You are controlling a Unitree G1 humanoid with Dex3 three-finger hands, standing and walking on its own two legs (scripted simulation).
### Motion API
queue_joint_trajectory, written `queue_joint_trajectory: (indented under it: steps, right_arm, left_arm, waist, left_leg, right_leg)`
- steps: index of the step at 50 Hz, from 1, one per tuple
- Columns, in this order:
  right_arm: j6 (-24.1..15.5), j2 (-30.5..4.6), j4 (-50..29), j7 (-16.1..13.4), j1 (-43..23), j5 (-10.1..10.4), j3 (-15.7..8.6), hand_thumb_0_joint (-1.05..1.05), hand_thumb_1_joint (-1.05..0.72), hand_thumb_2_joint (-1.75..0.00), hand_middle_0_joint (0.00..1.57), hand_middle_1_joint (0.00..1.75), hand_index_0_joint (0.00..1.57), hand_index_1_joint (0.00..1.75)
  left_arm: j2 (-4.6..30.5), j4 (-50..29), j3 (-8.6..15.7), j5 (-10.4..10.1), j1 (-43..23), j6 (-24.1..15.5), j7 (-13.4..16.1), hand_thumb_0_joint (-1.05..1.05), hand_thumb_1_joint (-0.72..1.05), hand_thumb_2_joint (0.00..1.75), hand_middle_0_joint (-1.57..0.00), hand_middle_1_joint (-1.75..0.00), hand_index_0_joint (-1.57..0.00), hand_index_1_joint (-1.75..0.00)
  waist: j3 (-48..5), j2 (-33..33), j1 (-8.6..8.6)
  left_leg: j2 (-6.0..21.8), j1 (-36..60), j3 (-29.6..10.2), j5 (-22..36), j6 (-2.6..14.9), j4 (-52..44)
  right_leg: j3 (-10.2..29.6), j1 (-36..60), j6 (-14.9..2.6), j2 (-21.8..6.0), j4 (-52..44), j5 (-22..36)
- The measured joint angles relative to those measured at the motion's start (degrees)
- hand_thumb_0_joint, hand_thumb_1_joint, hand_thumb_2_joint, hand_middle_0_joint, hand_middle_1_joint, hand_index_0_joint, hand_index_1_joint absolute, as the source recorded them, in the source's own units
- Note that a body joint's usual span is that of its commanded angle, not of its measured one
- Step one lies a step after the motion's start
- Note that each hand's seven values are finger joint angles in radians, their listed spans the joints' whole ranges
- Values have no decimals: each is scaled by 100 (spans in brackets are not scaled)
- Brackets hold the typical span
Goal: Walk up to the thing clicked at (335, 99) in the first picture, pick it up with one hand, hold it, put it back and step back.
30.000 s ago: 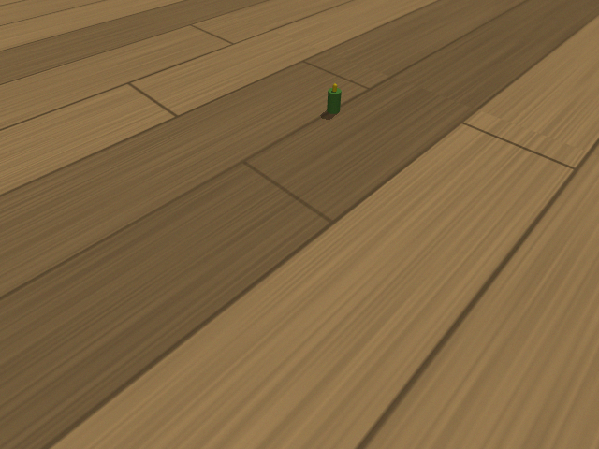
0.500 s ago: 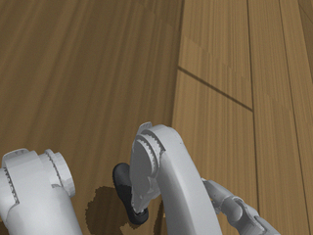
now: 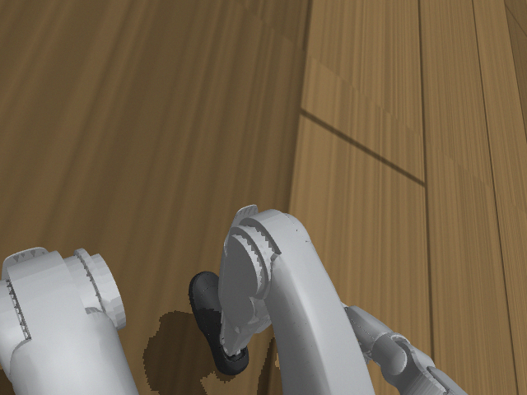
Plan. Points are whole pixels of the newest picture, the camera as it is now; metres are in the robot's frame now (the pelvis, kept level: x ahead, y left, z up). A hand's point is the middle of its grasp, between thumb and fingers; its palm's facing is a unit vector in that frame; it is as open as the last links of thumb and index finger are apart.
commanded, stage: withdraw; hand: left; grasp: from the side
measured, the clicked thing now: out of the picture +0.45 +0.36 -0.20
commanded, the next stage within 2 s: rise in 0.14 s
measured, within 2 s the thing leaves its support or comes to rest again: rests again in 0.22 s
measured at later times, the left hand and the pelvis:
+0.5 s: hand out of the picture +0.38 +0.48 -0.06, palm faces +0.56 -0.78 -0.27, open 17.2 cm; pelvis +0.01 -0.01 +0.03, yaw +4 degrees
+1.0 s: hand out of the picture +0.25 +0.37 +0.12, palm faces +0.39 -0.78 -0.50, open 17.2 cm; pelvis +0.03 -0.01 +0.22, yaw +13 degrees
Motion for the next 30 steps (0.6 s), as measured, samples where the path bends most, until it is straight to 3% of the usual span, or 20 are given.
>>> queue_joint_trajectory:
  steps: [5,10,14,17,22,25,30]
  right_arm:
    - [116,18,125,-72,218,143,-163,-1,-90,-89,21,30,21,30]
    - [186,-35,162,-122,454,381,-396,-1,-90,-89,21,30,21,30]
    - [139,-83,122,-151,567,563,-545,-1,-89,-89,21,30,21,30]
    - [148,48,178,-110,647,760,-827,-1,-88,-89,21,30,21,30]
    - [298,247,171,-64,820,1033,-1235,-1,-90,-90,21,30,21,30]
    - [381,322,163,-72,984,1187,-1506,-1,-92,-90,21,30,21,30]
    - [487,365,291,-144,1190,1461,-1990,0,-92,-90,21,30,21,30]
  left_arm:
    - [157,-585,230,-47,-56,392,-253,-2,-61,6,-8,-10,-11,-9]
    - [465,-442,58,-311,123,899,-672,-2,-61,5,-7,-9,-10,-7]
    - [353,-337,12,-559,282,1300,-1056,-2,-61,3,-5,-8,-9,-6]
    - [233,-344,2,19,221,1783,-951,-1,-57,3,-5,-7,-8,-5]
    - [-90,-1100,115,622,377,2697,-673,-2,-53,4,-6,-8,-8,-7]
    - [-259,-1828,66,771,684,3180,-488,-2,-52,6,-7,-8,-9,-8]
    - [-577,-2699,-288,776,1267,3834,-149,-2,-50,8,-7,-7,-8,-7]
  waist:
    - [-172,148,86]
    - [-491,518,137]
    - [-645,705,257]
    - [-793,682,345]
    - [-1102,681,441]
    - [-1357,780,514]
    - [-1844,1192,742]
  left_leg:
    - [-16,-20,53,-16,-16,-75]
    - [-13,-122,225,5,61,-226]
    - [21,-173,364,55,144,-355]
    - [37,-202,481,109,144,-467]
    - [-6,-215,612,175,90,-699]
    - [-19,-161,723,167,67,-896]
    - [-25,-13,982,162,111,-1363]
  right_leg:
    - [27,-17,-42,-49,-25,-57]
    - [137,-87,-21,-108,-97,-125]
    - [232,-132,14,-122,-179,-111]
    - [308,-201,-78,-152,-208,-90]
    - [392,-249,-156,-248,-302,-114]
    - [467,-227,-201,-309,-404,-174]
    - [648,-120,-224,-405,-717,-275]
